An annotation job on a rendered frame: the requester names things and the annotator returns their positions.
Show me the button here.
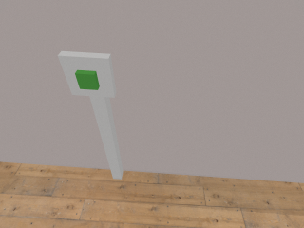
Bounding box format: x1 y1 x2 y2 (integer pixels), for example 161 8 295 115
75 69 100 90

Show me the panel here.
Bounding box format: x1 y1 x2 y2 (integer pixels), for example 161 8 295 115
58 51 124 180

